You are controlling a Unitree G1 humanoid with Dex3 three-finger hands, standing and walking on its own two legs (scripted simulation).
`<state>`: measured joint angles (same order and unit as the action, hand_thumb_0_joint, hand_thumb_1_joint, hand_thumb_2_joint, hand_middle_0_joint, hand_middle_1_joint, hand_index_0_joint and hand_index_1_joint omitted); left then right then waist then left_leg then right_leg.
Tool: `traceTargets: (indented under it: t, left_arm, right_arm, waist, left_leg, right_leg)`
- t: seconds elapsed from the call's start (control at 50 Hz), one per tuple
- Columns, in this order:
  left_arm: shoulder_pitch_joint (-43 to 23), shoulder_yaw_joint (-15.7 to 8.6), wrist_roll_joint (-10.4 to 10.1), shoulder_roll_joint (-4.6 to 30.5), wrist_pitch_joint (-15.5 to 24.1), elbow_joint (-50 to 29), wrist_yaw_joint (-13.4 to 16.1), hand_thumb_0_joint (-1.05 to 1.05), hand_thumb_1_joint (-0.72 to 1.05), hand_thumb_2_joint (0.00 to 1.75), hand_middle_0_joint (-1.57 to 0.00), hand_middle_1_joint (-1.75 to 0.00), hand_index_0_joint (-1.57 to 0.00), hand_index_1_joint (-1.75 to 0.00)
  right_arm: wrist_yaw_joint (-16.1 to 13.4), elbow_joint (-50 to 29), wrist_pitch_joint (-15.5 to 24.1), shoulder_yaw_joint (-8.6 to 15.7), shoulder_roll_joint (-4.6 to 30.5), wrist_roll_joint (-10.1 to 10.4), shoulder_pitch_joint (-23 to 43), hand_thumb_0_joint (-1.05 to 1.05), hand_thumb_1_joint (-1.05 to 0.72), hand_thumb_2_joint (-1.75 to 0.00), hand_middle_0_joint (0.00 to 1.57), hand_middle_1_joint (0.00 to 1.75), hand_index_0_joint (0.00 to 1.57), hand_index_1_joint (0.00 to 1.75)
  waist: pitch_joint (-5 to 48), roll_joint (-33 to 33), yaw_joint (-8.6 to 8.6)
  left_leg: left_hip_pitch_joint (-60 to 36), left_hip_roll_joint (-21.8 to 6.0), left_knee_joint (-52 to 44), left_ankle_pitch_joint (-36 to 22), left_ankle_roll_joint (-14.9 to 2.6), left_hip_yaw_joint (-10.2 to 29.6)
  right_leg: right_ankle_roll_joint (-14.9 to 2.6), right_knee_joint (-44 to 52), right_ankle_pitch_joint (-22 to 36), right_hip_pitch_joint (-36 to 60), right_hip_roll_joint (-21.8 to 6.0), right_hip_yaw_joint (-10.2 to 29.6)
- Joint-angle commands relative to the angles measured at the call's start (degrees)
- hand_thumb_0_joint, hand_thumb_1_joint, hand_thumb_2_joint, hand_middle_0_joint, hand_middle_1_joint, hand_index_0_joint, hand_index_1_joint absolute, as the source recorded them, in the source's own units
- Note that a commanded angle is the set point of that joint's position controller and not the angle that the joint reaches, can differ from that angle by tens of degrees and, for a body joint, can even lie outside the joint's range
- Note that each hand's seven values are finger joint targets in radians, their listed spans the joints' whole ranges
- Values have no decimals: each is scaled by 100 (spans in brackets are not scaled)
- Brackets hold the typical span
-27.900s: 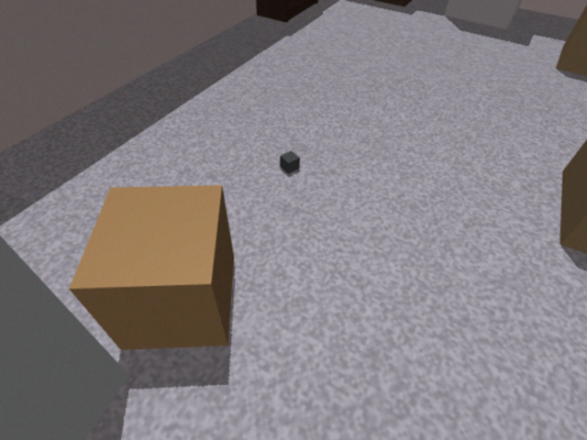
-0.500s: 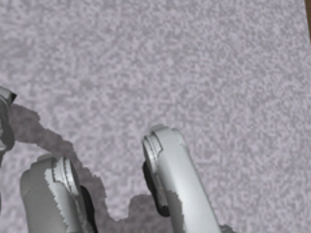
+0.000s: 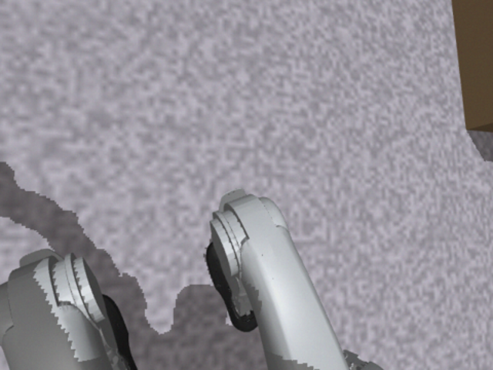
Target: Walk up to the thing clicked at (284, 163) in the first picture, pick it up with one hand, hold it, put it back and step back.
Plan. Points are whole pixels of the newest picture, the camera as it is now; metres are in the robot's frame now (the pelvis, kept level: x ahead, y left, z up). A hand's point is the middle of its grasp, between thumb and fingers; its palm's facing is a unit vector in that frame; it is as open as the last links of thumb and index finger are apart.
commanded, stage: rest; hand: left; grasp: from above
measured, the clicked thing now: out of the picture +0.48 +0.31 -0.23
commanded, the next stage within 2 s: open in 1.40 s
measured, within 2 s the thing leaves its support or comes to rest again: rests again in 1.08 s
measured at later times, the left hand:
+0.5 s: hand out of the picture +0.48 +0.30 -0.22, palm faces -0.22 -0.36 -0.91, open 10.0 cm
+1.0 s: hand out of the picture +0.48 +0.30 -0.23, palm faces -0.21 -0.36 -0.91, open 10.1 cm
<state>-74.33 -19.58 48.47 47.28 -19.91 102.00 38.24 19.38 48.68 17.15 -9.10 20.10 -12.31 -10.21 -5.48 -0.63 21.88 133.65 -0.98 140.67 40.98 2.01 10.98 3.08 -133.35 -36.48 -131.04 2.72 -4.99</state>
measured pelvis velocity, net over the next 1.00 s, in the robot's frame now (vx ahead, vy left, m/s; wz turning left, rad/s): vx -0.01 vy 0.01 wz -0.06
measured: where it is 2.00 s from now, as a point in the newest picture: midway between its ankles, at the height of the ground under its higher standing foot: (181, 330)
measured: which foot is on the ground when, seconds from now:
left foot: down 0.00-1.00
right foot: down 0.00-1.00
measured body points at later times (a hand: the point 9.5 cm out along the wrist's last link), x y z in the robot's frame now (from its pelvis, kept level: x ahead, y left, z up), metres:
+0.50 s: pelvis +0.00 +0.00 +0.00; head +0.29 +0.08 +0.33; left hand +0.49 +0.32 -0.16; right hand -0.03 -0.25 -0.06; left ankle +0.07 +0.13 -0.29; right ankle +0.11 -0.12 -0.29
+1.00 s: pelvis -0.01 +0.01 +0.01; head +0.30 +0.09 +0.33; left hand +0.49 +0.32 -0.18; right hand -0.03 -0.24 -0.04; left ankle +0.07 +0.13 -0.29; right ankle +0.11 -0.12 -0.29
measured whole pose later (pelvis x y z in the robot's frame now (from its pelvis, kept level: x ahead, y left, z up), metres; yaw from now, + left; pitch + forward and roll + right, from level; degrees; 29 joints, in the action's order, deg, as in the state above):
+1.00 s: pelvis -0.01 +0.01 +0.01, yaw -4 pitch +31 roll -14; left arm -75.3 -16.3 46.4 56.7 -17.7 104.3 41.6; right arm 21.2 42.2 18.4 -16.8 21.5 -12.6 -9.6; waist -11.7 -5.5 26.3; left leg 131.9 -1.1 140.9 41.3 1.5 14.7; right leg 3.7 -130.2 -35.7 -127.1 3.4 -8.4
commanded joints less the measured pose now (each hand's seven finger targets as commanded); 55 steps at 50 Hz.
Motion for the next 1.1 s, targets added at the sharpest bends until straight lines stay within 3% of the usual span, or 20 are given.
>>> traceTargets:
  t: [0.0,0.06,0.1,0.12,0.22,0.3,0.32,0.34,0.4,0.42,0.44,0.46,0.64,0.7,0.72,0.76,0.84,0.98,1.0,1.08]
  left_arm:
    - [-1838,253,105,1355,32,-685,322,0,67,70,-108,-64,-109,-63]
    - [-1793,357,74,1326,29,-531,309,0,66,71,-107,-65,-107,-64]
    - [-1735,239,58,1494,71,-652,344,0,65,73,-107,-63,-107,-63]
    - [-1695,334,51,1377,65,-547,336,0,65,70,-107,-62,-108,-62]
    - [-1768,351,116,1523,146,-495,401,0,65,71,-107,-63,-107,-63]
    - [-1801,351,34,1533,177,-602,474,0,68,70,-106,-64,-108,-63]
    - [-1800,294,63,1675,187,-611,517,0,67,70,-106,-65,-107,-64]
    - [-1820,339,39,1574,194,-664,504,0,67,71,-106,-65,-108,-64]
    - [-1755,434,29,1539,202,-478,513,0,67,73,-106,-67,-107,-66]
    - [-1893,320,20,1758,220,-631,557,0,65,73,-105,-67,-106,-66]
    - [-1773,415,-16,1549,205,-502,542,0,66,75,-106,-68,-106,-67]
    - [-1803,400,-9,1661,215,-533,553,0,66,74,-106,-68,-107,-67]
    - [-1701,452,30,1915,217,-429,615,0,63,74,-104,-67,-104,-66]
    - [-1768,390,-3,2002,251,-517,650,0,63,76,-104,-68,-104,-68]
    - [-1662,509,-48,1809,215,-342,617,0,64,75,-104,-68,-105,-68]
    - [-1681,479,-63,1945,211,-446,608,0,63,75,-105,-67,-105,-67]
    - [-1693,450,-58,2010,218,-424,633,0,65,75,-104,-69,-105,-68]
    - [-1734,586,-119,2030,223,-476,597,0,65,75,-105,-68,-105,-67]
    - [-1699,552,-102,2126,216,-441,618,0,65,74,-104,-69,-105,-68]
    - [-1713,559,-137,2185,238,-523,607,0,65,73,-105,-66,-105,-66]
  right_arm:
    - [46,190,11,353,1655,42,-1546,0,-90,-90,20,30,20,30]
    - [87,145,11,264,1687,3,-1505,0,-90,-90,20,30,20,30]
    - [95,108,16,274,1744,57,-1562,0,-90,-90,20,30,20,30]
    - [110,75,7,203,1685,39,-1545,0,-90,-90,20,30,20,30]
    - [136,42,62,168,1785,52,-1504,0,-90,-90,20,30,20,30]
    - [164,-25,95,111,1822,35,-1512,0,-90,-90,20,30,20,30]
    - [168,-12,98,128,1890,40,-1527,0,-90,-90,20,30,20,30]
    - [193,-32,87,86,1837,-2,-1569,0,-90,-90,20,30,20,30]
    - [207,-84,69,19,1846,13,-1497,0,-90,-90,20,30,20,30]
    - [209,-45,88,35,1902,13,-1517,0,-90,-90,20,30,20,30]
    - [223,-128,86,-10,1863,-9,-1497,0,-90,-90,20,30,20,30]
    - [230,-78,93,-18,1919,-22,-1541,0,-90,-90,20,30,20,30]
    - [203,-181,118,-95,2009,44,-1387,0,-90,-90,20,30,20,30]
    - [206,-191,107,-138,2012,17,-1487,0,-90,-90,20,30,20,30]
    - [222,-267,120,-184,1976,4,-1383,0,-90,-90,20,30,20,30]
    - [200,-274,122,-182,2040,4,-1448,0,-90,-90,20,30,20,30]
    - [195,-332,106,-211,2070,25,-1443,0,-90,-90,20,30,20,30]
    - [170,-392,115,-314,2084,-27,-1399,0,-90,-90,20,30,20,30]
    - [163,-401,121,-309,2123,3,-1377,0,-90,-90,20,30,20,30]
    - [157,-422,140,-368,2129,-17,-1385,0,-90,-90,20,30,20,30]
  waist:
    - [4168,2327,233]
    - [3998,2196,313]
    - [4061,2261,266]
    - [4046,2268,314]
    - [3754,2324,419]
    - [3831,2531,447]
    - [3842,2559,436]
    - [3812,2590,526]
    - [3686,2581,517]
    - [3750,2525,523]
    - [3654,2528,589]
    - [3735,2495,602]
    - [3501,2613,581]
    - [3559,2577,662]
    - [3351,2553,684]
    - [3418,2510,746]
    - [3337,2649,723]
    - [3244,2685,866]
    - [3219,2631,810]
    - [3176,2602,878]
  left_leg:
    - [-2730,-89,-1357,-1342,-245,-621]
    - [-2628,-102,-1279,-1414,-271,-576]
    - [-2742,-106,-1348,-1553,-241,-540]
    - [-2803,-123,-1324,-1605,-230,-534]
    - [-2708,-130,-1340,-1263,-259,-453]
    - [-3015,-158,-1350,-1486,-202,-425]
    - [-3016,-172,-1370,-1521,-201,-398]
    - [-3021,-156,-1347,-1612,-185,-418]
    - [-2855,-166,-1365,-1429,-205,-421]
    - [-2900,-172,-1339,-1447,-211,-365]
    - [-2863,-165,-1312,-1495,-209,-405]
    - [-2856,-166,-1335,-1529,-209,-401]
    - [-2960,-196,-1427,-1273,-203,-283]
    - [-2899,-213,-1405,-1492,-197,-291]
    - [-2833,-198,-1331,-1428,-210,-311]
    - [-2859,-201,-1394,-1455,-213,-300]
    - [-3015,-242,-1432,-1477,-170,-210]
    - [-2966,-224,-1425,-1427,-178,-226]
    - [-3003,-243,-1449,-1345,-180,-181]
    - [-2876,-231,-1418,-1376,-193,-209]
  right_leg:
    - [-408,1295,1286,2571,100,-646]
    - [-386,1293,1413,2612,123,-683]
    - [-405,1286,1493,2676,109,-695]
    - [-411,1266,1552,2706,131,-703]
    - [-407,1300,1284,2472,130,-792]
    - [-430,1266,1478,2559,134,-812]
    - [-426,1274,1516,2585,128,-832]
    - [-432,1239,1608,2667,125,-834]
    - [-430,1296,1459,2691,156,-823]
    - [-415,1291,1495,2656,130,-865]
    - [-416,1292,1543,2711,148,-840]
    - [-410,1312,1581,2814,146,-859]
    - [-426,1341,1383,2654,178,-918]
    - [-411,1368,1607,2905,187,-930]
    - [-404,1347,1552,2764,166,-924]
    - [-389,1407,1596,2912,198,-928]
    - [-417,1369,1604,2783,178,-982]
    - [-401,1385,1597,2897,194,-991]
    - [-404,1421,1507,2806,194,-1018]
    - [-387,1440,1548,2918,191,-1008]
